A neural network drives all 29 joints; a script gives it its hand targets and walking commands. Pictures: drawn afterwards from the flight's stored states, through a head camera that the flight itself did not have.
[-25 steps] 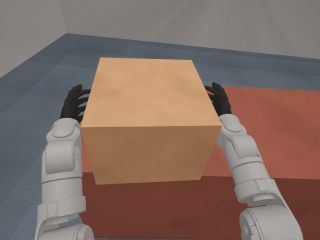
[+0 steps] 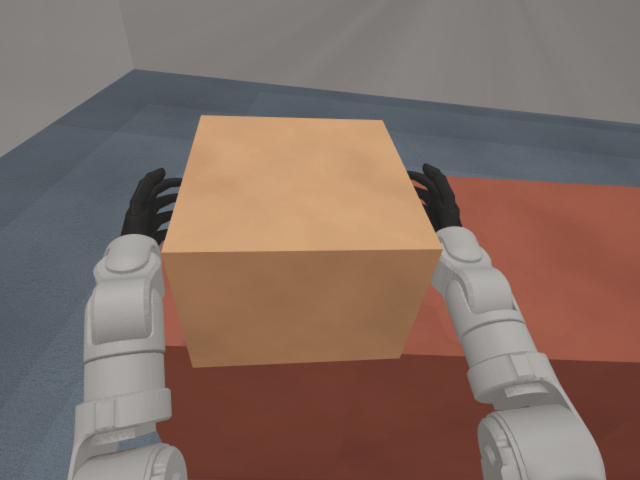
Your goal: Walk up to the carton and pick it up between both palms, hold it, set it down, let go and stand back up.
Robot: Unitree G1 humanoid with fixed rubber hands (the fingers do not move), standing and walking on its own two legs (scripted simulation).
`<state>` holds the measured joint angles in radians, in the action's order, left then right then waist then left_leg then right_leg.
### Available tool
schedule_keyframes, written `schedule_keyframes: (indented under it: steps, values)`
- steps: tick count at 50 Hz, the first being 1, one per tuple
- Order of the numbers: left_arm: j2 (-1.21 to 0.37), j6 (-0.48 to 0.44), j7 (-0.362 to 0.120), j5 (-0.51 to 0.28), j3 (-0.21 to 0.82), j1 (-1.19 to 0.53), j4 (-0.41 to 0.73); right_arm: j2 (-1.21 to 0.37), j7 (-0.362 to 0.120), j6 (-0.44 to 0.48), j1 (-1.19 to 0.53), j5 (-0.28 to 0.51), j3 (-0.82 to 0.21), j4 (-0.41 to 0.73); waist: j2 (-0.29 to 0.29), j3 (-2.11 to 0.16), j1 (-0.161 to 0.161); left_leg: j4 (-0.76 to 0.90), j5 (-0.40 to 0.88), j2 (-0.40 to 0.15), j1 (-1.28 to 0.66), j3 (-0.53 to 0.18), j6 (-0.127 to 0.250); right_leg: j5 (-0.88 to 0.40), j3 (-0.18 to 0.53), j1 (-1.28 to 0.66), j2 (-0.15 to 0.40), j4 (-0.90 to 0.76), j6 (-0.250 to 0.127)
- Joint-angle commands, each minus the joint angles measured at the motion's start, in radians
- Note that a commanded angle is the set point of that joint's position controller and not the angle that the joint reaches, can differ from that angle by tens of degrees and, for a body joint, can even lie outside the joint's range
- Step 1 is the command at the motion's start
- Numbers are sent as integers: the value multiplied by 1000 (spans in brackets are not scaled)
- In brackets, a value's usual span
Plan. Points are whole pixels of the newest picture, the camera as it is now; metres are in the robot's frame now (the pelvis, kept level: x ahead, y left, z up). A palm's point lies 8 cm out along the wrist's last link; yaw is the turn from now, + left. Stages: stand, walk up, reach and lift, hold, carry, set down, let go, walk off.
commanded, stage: hold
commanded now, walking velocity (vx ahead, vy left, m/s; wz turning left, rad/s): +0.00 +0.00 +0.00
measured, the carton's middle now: (296, 232) +0.42 +0.00 +0.13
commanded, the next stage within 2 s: none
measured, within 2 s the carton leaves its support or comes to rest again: neither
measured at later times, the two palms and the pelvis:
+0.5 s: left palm (147, 244) +0.35 +0.18 +0.17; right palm (443, 233) +0.36 -0.18 +0.17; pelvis +0.00 +0.00 +0.00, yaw -1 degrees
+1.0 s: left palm (142, 247) +0.35 +0.18 +0.17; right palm (444, 236) +0.35 -0.18 +0.18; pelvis +0.00 +0.00 +0.00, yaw -1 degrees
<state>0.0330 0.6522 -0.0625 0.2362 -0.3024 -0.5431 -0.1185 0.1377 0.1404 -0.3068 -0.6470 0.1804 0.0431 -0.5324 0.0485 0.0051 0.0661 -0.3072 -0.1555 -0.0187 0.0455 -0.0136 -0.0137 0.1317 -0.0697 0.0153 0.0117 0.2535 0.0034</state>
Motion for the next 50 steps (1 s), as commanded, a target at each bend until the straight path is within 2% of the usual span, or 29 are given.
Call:
schedule_keyframes:
  steps: [1, 2, 3, 4, 6, 7, 8, 12, 14, 16, 21, 22, 24, 25, 26, 28, 30, 31, 33, 34, 35, 36, 37, 39, 42, 43, 45, 49, 50]
  values:
    - [-492, -79, -108, -185, 537, -586, 247, -572, -108, 81, -686, 135, -429, 480, -62, -533, 2, -54, 412, 75, -195, 31, -37, -306, -4, -109, -68, 17, 36]
    - [-476, -76, -105, -181, 530, -573, 247, -564, -105, 67, -650, 123, -425, 442, -60, -467, 6, -40, 380, 72, -170, 31, -37, -280, -4, -94, -69, 6, 35]
    - [-459, -67, -109, -155, 500, -572, 199, -548, -107, 55, -632, 106, -393, 400, -62, -384, 1, -14, 311, 72, -142, 37, -30, -201, -6, -55, -61, -7, 31]
    - [-459, -62, -114, -149, 486, -559, 212, -561, -112, 49, -610, 100, -393, 381, -54, -349, -4, 5, 259, 70, -117, 45, -21, -167, -8, -61, -61, -18, 30]
    - [-446, -40, -124, -121, 443, -537, 134, -541, -126, 42, -612, 60, -344, 315, -43, -243, -18, 52, 127, 61, -59, 52, -6, -30, -14, -19, -53, -35, 24]
    - [-455, -36, -128, -127, 446, -556, 154, -548, -134, 44, -617, 55, -334, 318, -48, -237, -16, 61, 102, 56, -50, 58, -7, 7, -16, -18, -56, -38, 20]
    - [-472, -35, -126, -144, 475, -558, 184, -555, -140, 50, -618, 62, -342, 343, -43, -296, -11, 50, 139, 51, -63, 52, -14, -32, -16, -30, -63, -29, 15]
    - [-486, -38, -114, -173, 530, -571, 246, -535, -133, 58, -632, 100, -366, 399, -103, -376, 15, -6, 287, 56, -133, 42, -36, -144, -7, -54, -64, -14, 10]
    - [-468, -39, -117, -155, 505, -563, 210, -547, -129, 56, -653, 91, -363, 398, -78, -358, 0, 5, 228, 58, -113, 45, -26, -108, -7, -49, -61, -19, 19]
    - [-470, -40, -120, -160, 505, -569, 190, -552, -133, 58, -646, 71, -349, 379, -73, -351, 2, 30, 150, 59, -86, 55, -16, -48, -5, -36, -55, -25, 17]
    - [-485, -57, -110, -182, 527, -590, 230, -562, -138, 69, -691, 78, -377, 434, -63, -444, -5, 11, 209, 58, -103, 50, -19, -106, -7, -57, -60, -7, 14]
    - [-477, -59, -110, -180, 512, -585, 211, -570, -136, 67, -696, 82, -385, 440, -34, -436, -16, 10, 209, 64, -93, 51, -9, -133, 1, -55, -58, -7, 24]
    - [-468, -58, -110, -178, 510, -578, 216, -578, -130, 63, -667, 85, -386, 426, -51, -431, -8, 13, 208, 65, -81, 53, -7, -155, 8, -88, -53, -4, 28]
    - [-475, -60, -110, -181, 513, -564, 227, -584, -126, 65, -668, 97, -401, 449, -47, -458, -19, 7, 224, 66, -83, 52, -7, -181, 7, -108, -56, 4, 33]
    - [-467, -61, -112, -180, 520, -552, 224, -577, -123, 58, -641, 101, -413, 440, -37, -459, -10, 7, 251, 68, -95, 47, -3, -220, 12, -109, -52, 7, 35]
    - [-454, -66, -112, -186, 522, -572, 256, -592, -117, 56, -657, 120, -431, 477, -41, -477, -19, -3, 270, 72, -103, 48, -1, -250, 14, -100, -54, 12, 40]
    - [-449, -61, -113, -171, 504, -567, 240, -583, -114, 46, -641, 112, -415, 431, -37, -414, -22, 7, 243, 71, -87, 51, -5, -213, 9, -79, -54, 3, 43]
    - [-450, -48, -118, -159, 491, -527, 219, -583, -113, 36, -599, 101, -416, 415, -32, -389, -19, 10, 264, 71, -89, 49, -7, -250, 9, -93, -56, -1, 43]
    - [-441, -35, -129, -164, 494, -515, 252, -561, -106, 24, -557, 116, -405, 405, -46, -378, -3, 7, 280, 70, -110, 50, -18, -266, 11, -110, -55, 4, 39]
    - [-449, -33, -134, -171, 512, -508, 289, -566, -103, 26, -558, 120, -418, 436, -42, -415, 4, -8, 313, 71, -115, 44, -23, -301, 8, -130, -58, 9, 41]
    - [-443, -25, -140, -157, 497, -492, 260, -550, -98, 16, -553, 127, -411, 435, -49, -376, 8, -3, 303, 72, -119, 45, -23, -297, 13, -120, -51, 4, 42]
    - [-444, -22, -142, -156, 489, -496, 280, -548, -96, 13, -555, 134, -408, 436, -58, -358, 7, 0, 307, 73, -102, 47, -28, -292, 14, -125, -54, 6, 36]
    - [-440, -19, -148, -154, 491, -494, 267, -543, -94, 12, -558, 124, -396, 439, -60, -328, 19, 7, 291, 70, -106, 44, -30, -269, 13, -116, -53, -5, 36]
    - [-451, -19, -146, -159, 509, -489, 294, -548, -97, 16, -557, 136, -416, 464, -75, -343, 14, -2, 332, 71, -117, 43, -41, -288, 8, -113, -59, -2, 34]
    - [-446, -13, -144, -159, 513, -487, 296, -533, -93, 11, -568, 128, -415, 491, -61, -350, 19, -6, 316, 69, -126, 41, -39, -261, 1, -110, -61, -4, 34]
    - [-450, -21, -141, -172, 539, -507, 340, -543, -95, 14, -560, 133, -415, 512, -71, -383, 25, -9, 327, 67, -135, 37, -40, -275, 3, -106, -62, 2, 32]
    - [-458, -28, -129, -184, 550, -519, 340, -546, -99, 18, -579, 138, -416, 529, -89, -383, 22, -19, 353, 65, -149, 37, -47, -262, -2, -73, -66, 0, 24]
    - [-449, -27, -117, -170, 534, -533, 288, -538, -122, 13, -597, 113, -396, 486, -77, -347, -2, 20, 215, 57, -110, 46, -29, -102, -7, -26, -64, -13, 19]
    - [-447, -26, -113, -169, 531, -536, 298, -540, -129, 13, -591, 109, -390, 469, -80, -362, -8, 21, 217, 54, -105, 46, -22, -108, -5, -28, -62, -11, 16]
